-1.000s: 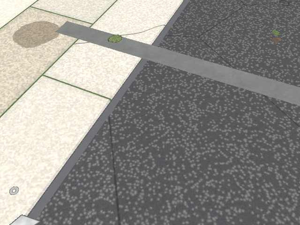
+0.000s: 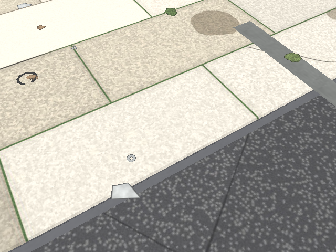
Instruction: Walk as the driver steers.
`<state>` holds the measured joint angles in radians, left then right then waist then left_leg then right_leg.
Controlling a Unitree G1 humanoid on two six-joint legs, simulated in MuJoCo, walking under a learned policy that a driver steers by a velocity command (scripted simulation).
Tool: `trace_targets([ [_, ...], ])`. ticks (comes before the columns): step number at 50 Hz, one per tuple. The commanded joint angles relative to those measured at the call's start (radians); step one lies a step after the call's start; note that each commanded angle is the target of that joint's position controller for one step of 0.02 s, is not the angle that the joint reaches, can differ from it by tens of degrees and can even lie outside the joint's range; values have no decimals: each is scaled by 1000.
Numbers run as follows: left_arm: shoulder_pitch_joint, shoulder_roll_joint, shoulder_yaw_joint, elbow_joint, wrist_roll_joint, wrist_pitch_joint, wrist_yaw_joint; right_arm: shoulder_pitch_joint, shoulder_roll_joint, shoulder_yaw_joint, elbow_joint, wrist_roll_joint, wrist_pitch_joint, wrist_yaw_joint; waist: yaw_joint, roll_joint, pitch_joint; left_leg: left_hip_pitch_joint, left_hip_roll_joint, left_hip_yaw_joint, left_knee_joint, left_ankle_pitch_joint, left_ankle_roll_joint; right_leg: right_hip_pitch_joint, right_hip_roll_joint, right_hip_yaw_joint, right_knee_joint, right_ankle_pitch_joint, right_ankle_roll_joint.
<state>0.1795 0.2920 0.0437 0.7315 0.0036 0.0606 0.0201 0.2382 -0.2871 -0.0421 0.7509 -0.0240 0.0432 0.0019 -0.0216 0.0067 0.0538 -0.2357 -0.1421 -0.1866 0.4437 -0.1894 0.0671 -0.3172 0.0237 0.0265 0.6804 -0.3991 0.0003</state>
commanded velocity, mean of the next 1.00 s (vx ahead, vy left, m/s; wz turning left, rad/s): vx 0.02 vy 0.00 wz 0.05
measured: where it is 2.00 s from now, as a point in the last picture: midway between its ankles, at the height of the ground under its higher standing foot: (188, 243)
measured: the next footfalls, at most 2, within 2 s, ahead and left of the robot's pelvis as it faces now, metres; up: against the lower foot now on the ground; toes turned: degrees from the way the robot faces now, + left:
right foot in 0.04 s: +0.04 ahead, -0.11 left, +0.00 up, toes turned +2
left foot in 0.30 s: +0.02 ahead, +0.11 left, +0.00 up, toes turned -5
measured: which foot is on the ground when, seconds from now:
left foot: down 0.00-0.04, up 0.06-0.28, down 0.30-1.00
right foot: up 0.00-0.02, down 0.04-1.00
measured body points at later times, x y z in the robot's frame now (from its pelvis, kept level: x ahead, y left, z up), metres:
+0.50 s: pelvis -0.01 -0.01 +0.00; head +0.00 -0.01 +0.45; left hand +0.08 +0.25 -0.13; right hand +0.06 -0.27 -0.14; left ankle -0.02 +0.11 -0.74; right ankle +0.00 -0.11 -0.74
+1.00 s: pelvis +0.00 +0.00 +0.00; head +0.00 +0.00 +0.45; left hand +0.01 +0.25 -0.15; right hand +0.01 -0.25 -0.15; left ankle -0.03 +0.11 -0.74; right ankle +0.00 -0.11 -0.73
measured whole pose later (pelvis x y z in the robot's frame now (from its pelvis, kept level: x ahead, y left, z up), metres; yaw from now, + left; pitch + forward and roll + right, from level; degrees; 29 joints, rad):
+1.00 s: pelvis +0.00 +0.00 +0.00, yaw +1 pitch -1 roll +1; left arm 0.28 0.22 0.00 1.07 0.03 0.02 0.01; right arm 0.27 -0.22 -0.01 1.13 -0.01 0.02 -0.03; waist 0.00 -0.01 -0.01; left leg -0.14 -0.06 -0.08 0.44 -0.33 0.06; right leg -0.22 0.02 0.03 0.54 -0.40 -0.05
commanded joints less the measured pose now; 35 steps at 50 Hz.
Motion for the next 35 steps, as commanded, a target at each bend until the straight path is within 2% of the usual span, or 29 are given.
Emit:
trace_targets([
  [1,79,58,8,-30,1,-26,12,-38,-134,-26,-40,13,-7,-11,57,83,-83,-3,246,-257,-49,251,81,185,2,-8,-300,151,-30],
  [2,74,78,7,-30,14,-38,20,-19,-101,-14,-35,16,-12,-15,46,26,-90,-62,208,-233,-19,124,26,270,-81,77,-389,217,-41],
  [3,54,129,5,-49,32,-50,25,44,-41,1,-30,14,-18,-14,8,-156,-120,-112,110,-113,131,-130,-21,324,-295,302,-463,269,-82],
  [4,-3,172,12,-52,24,-48,15,23,-103,-17,-26,15,-10,-21,8,-198,-53,-94,13,25,183,-306,-32,127,-378,382,-450,381,-204],
  [5,-12,131,3,-46,18,-53,7,15,-127,-24,-12,4,-4,-20,9,-153,-30,-52,49,28,277,-319,-43,79,-364,359,-454,385,-241],
  [6,-36,94,-10,-40,11,-59,2,12,-114,-24,4,9,-3,-14,-1,-140,-15,-46,56,33,300,-283,-49,71,-315,301,-451,373,-226],
  [7,-50,85,-14,-36,15,-59,3,17,-103,-22,19,14,-1,-10,-7,-142,-11,-38,57,45,313,-258,-60,76,-263,239,-437,384,-200],
  [9,-37,91,-16,-17,13,-62,8,25,-78,-13,42,9,1,-2,-5,-162,-32,-42,71,80,265,-238,-77,145,-215,178,-391,501,-175],
  [12,9,97,-13,17,12,-59,3,-1,-52,2,69,18,0,-10,23,-152,-67,1,85,131,95,-193,-84,220,-200,164,-330,600,-169],
  [14,7,105,-10,37,9,-54,2,10,-45,10,96,19,-4,-20,6,-136,-74,103,99,135,-101,5,-77,197,-179,155,-303,577,-129],
  [15,18,98,-11,43,9,-58,2,-1,-69,7,103,11,-10,-25,14,-116,-83,166,134,80,-135,90,-70,161,-172,162,-304,527,-97],
  [16,28,89,-13,43,10,-63,-3,-2,-106,4,107,1,-19,-30,28,-73,-103,219,198,17,-111,186,-63,123,-153,151,-300,450,-72],
  [17,52,74,-13,52,0,-63,-8,-29,-132,-3,132,13,-20,-29,66,29,-66,145,204,16,-59,212,-39,138,-96,100,-346,343,-59],
  [18,25,83,-13,72,3,-60,-4,-32,-91,6,141,17,-25,-24,34,13,-58,110,200,14,-77,162,-35,174,-90,88,-339,299,-51],
  [19,11,79,-12,82,5,-56,-1,-30,-80,11,155,15,-30,-23,28,17,-40,89,198,14,-93,140,-37,182,-90,86,-330,298,-49],
  [22,19,78,-11,113,8,-53,-4,-20,-87,14,199,13,-33,-34,32,35,-35,89,196,11,-115,136,-34,190,-101,88,-325,337,-55],
  [35,55,56,-25,259,7,-52,3,-15,-65,31,318,15,-40,-39,31,-4,-7,74,203,7,-150,63,-15,166,-97,85,-355,265,-37],
])
Keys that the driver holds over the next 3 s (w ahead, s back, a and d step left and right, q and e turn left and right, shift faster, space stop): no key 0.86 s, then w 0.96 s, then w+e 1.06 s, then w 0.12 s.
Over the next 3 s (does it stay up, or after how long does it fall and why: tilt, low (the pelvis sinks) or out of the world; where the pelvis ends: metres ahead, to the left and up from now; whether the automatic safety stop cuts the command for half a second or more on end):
stays up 1.01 -0.13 0.01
